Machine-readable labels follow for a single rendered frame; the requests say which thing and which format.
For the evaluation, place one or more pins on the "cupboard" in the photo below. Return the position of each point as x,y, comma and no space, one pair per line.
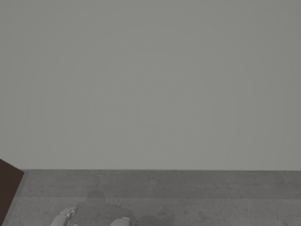
10,178

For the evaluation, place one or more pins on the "robot left hand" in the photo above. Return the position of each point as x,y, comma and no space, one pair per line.
65,216

